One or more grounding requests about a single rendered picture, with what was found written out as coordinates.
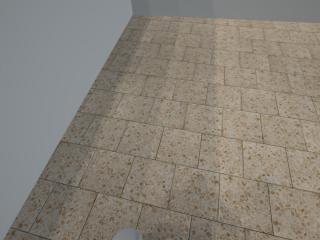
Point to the robot left thigh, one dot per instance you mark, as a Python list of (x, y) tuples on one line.
[(128, 234)]

